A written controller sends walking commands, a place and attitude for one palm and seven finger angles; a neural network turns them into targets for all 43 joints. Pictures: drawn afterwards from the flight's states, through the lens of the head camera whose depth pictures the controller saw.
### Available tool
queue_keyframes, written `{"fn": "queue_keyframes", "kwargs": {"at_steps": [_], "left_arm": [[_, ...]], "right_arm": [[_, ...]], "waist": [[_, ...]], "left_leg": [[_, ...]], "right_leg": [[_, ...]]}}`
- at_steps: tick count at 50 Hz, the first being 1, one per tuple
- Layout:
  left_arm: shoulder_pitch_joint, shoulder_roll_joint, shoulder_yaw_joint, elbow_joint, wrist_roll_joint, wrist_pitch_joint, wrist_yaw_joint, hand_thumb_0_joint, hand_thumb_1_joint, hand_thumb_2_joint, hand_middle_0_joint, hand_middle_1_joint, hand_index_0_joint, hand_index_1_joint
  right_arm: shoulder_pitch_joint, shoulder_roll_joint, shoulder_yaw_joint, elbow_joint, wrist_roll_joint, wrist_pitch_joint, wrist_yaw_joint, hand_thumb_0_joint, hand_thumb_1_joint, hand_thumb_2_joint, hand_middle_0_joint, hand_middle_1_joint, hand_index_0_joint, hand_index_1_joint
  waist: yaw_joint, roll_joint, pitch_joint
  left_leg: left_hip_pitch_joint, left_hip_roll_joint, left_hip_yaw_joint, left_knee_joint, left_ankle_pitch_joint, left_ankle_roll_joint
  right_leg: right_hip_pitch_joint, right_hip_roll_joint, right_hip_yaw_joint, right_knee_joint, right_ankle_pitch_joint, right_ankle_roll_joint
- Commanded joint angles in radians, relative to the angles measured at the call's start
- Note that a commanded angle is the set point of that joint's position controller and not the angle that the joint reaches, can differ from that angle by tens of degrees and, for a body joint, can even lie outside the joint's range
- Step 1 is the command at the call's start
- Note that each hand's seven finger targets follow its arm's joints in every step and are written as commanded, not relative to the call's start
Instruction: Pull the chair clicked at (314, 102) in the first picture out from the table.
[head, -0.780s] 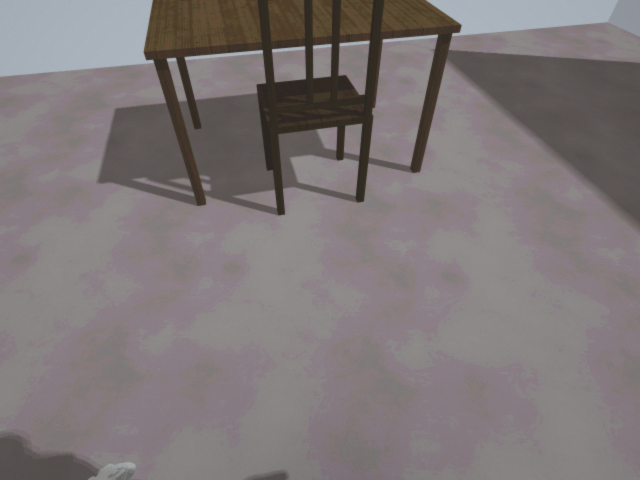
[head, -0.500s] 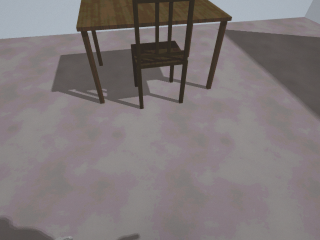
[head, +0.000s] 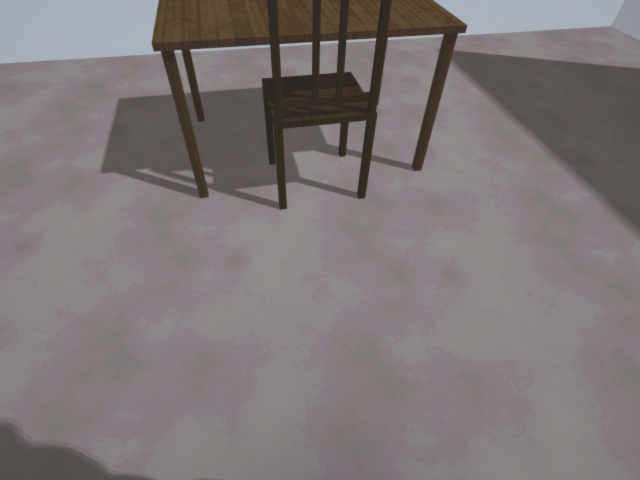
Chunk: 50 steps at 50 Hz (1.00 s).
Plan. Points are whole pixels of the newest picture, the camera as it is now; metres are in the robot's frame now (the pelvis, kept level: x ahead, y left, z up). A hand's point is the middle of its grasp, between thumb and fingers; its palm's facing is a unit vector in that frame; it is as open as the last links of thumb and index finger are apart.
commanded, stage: stand and wait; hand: left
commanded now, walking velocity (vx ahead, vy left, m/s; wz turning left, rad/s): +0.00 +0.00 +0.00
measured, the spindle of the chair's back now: (316, 50) +1.44 +0.10 -0.06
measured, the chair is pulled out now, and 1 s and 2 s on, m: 0.00 0.00 0.00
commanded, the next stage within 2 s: look at it before walking up in 0.04 s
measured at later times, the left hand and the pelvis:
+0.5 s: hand out of the picture +0.08 +0.25 -0.16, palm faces -0.03 -0.94 -0.33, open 7.4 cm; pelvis +0.01 +0.00 +0.00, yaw +0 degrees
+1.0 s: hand out of the picture +0.07 +0.21 -0.17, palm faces -0.08 -0.97 -0.25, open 7.4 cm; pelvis +0.04 +0.00 -0.01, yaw -6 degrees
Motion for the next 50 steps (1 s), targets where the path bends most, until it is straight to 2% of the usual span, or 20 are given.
{"fn": "queue_keyframes", "kwargs": {"at_steps": [1,8,15,38,40,41,42,43,45,46,47,48,49,50], "left_arm": [[-0.049,0.197,0.040,-0.067,-0.002,-0.020,0.018,0.000,0.900,0.900,-0.200,-0.300,-0.200,-0.300],[-0.055,0.198,0.040,-0.066,0.000,-0.019,0.017,0.000,0.900,0.900,-0.200,-0.300,-0.200,-0.300],[-0.059,0.197,0.038,-0.068,0.000,-0.023,0.018,0.000,0.900,0.900,-0.200,-0.300,-0.200,-0.300],[-0.055,0.200,0.037,-0.062,-0.001,-0.024,0.019,0.000,0.900,0.900,-0.200,-0.300,-0.200,-0.300],[0.009,0.087,0.016,-0.038,-0.001,-0.003,0.021,0.000,0.900,0.900,-0.200,-0.300,-0.200,-0.300],[0.030,0.082,0.018,-0.040,0.002,0.006,0.017,0.000,0.900,0.900,-0.200,-0.300,-0.200,-0.300],[0.031,0.087,0.023,-0.048,0.005,0.014,0.010,0.000,0.900,0.900,-0.200,-0.300,-0.200,-0.300],[0.036,0.092,0.030,-0.060,0.007,0.019,0.004,0.000,0.900,0.900,-0.200,-0.300,-0.200,-0.300],[0.052,0.090,0.042,-0.090,0.011,0.023,-0.008,0.000,0.900,0.900,-0.200,-0.300,-0.200,-0.300],[0.060,0.084,0.046,-0.103,0.012,0.021,-0.012,0.000,0.900,0.900,-0.200,-0.300,-0.200,-0.300],[0.065,0.062,0.050,-0.119,0.012,0.017,-0.017,0.000,0.900,0.900,-0.200,-0.300,-0.200,-0.300],[0.066,0.039,0.052,-0.131,0.010,0.011,-0.021,0.000,0.900,0.900,-0.200,-0.300,-0.200,-0.300],[0.040,0.017,0.055,-0.151,0.010,0.007,-0.025,0.000,0.900,0.900,-0.200,-0.300,-0.200,-0.300],[0.027,0.007,0.057,-0.169,0.010,0.002,-0.028,0.000,0.900,0.900,-0.200,-0.300,-0.200,-0.300]], "right_arm": [[-0.069,-0.211,-0.040,-0.071,0.001,-0.027,-0.017,0.000,-0.900,-0.900,0.200,0.300,0.200,0.300],[-0.072,-0.207,-0.041,-0.068,0.000,-0.027,-0.016,0.000,-0.900,-0.900,0.200,0.300,0.200,0.300],[-0.080,-0.209,-0.041,-0.072,0.001,-0.029,-0.016,0.000,-0.900,-0.900,0.200,0.300,0.200,0.300],[-0.090,-0.208,-0.036,-0.064,0.003,-0.027,-0.017,0.000,-0.900,-0.900,0.200,0.300,0.200,0.300],[-0.032,-0.094,-0.012,-0.041,-0.005,-0.011,-0.016,0.000,-0.900,-0.900,0.200,0.300,0.200,0.300],[-0.004,-0.087,-0.013,-0.042,-0.008,-0.005,-0.015,0.000,-0.900,-0.900,0.200,0.300,0.200,0.300],[0.004,-0.092,-0.018,-0.046,-0.011,-0.001,-0.015,0.000,-0.900,-0.900,0.200,0.300,0.200,0.300],[0.009,-0.103,-0.025,-0.052,-0.014,0.002,-0.014,0.000,-0.900,-0.900,0.200,0.300,0.200,0.300],[0.025,-0.127,-0.041,-0.074,-0.016,0.003,-0.015,0.000,-0.900,-0.900,0.200,0.300,0.200,0.300],[0.045,-0.141,-0.050,-0.081,-0.014,0.002,-0.016,0.000,-0.900,-0.900,0.200,0.300,0.200,0.300],[0.067,-0.156,-0.060,-0.088,-0.014,-0.004,-0.018,0.000,-0.900,-0.900,0.200,0.300,0.200,0.300],[0.088,-0.174,-0.070,-0.091,-0.011,-0.013,-0.021,0.000,-0.900,-0.900,0.200,0.300,0.200,0.300],[0.103,-0.176,-0.079,-0.094,-0.009,-0.022,-0.022,0.000,-0.900,-0.900,0.200,0.300,0.200,0.300],[0.112,-0.166,-0.082,-0.096,-0.011,-0.030,-0.022,0.000,-0.900,-0.900,0.200,0.300,0.200,0.300]], "waist": [[0.006,0.014,-0.030],[0.005,0.011,-0.025],[0.002,0.003,-0.056],[0.003,0.007,-0.056],[0.002,-0.005,-0.061],[0.002,-0.010,-0.052],[0.000,-0.008,-0.014],[0.000,0.006,0.028],[-0.001,0.035,0.089],[-0.006,0.056,0.100],[-0.015,0.110,0.115],[-0.021,0.160,0.100],[-0.029,0.186,0.100],[-0.030,0.179,0.093]], "left_leg": [[-0.015,0.111,-0.100,-0.090,0.060,0.041],[-0.016,0.108,-0.102,-0.105,0.030,0.041],[0.022,0.112,-0.094,-0.093,0.106,0.040],[0.049,0.114,-0.085,-0.101,0.151,0.034],[0.061,0.109,-0.049,-0.074,0.030,0.016],[0.052,0.107,-0.035,-0.057,-0.074,0.015],[0.023,0.107,-0.035,-0.065,-0.179,0.019],[-0.003,0.112,-0.037,-0.078,-0.285,0.024],[-0.033,0.143,-0.070,-0.100,-0.417,0.046],[-0.020,0.175,-0.107,-0.121,-0.469,0.067],[-0.005,0.224,-0.163,-0.161,-0.513,0.096],[0.021,0.301,-0.232,-0.207,-0.504,0.138],[0.053,0.355,-0.253,-0.235,-0.426,0.178],[0.096,0.368,-0.234,-0.218,-0.316,0.194]], "right_leg": [[-0.005,-0.108,0.100,-0.097,-0.004,-0.034],[-0.007,-0.111,0.102,-0.110,-0.034,-0.031],[0.008,-0.115,0.098,-0.104,0.047,-0.031],[0.036,-0.117,0.094,-0.113,0.108,-0.030],[0.006,-0.105,0.107,-0.109,-0.025,-0.019],[-0.018,-0.096,0.122,-0.105,-0.128,-0.024],[-0.057,-0.086,0.133,-0.104,-0.219,-0.032],[-0.103,-0.072,0.140,-0.093,-0.293,-0.038],[-0.187,-0.034,0.135,-0.034,-0.357,-0.046],[-0.232,-0.011,0.116,0.025,-0.366,-0.045],[-0.278,0.019,0.074,0.116,-0.336,-0.038],[-0.300,0.040,0.007,0.248,-0.253,-0.027],[-0.345,0.013,-0.014,0.346,-0.260,-0.018],[-0.382,-0.015,-0.003,0.370,-0.286,-0.016]]}}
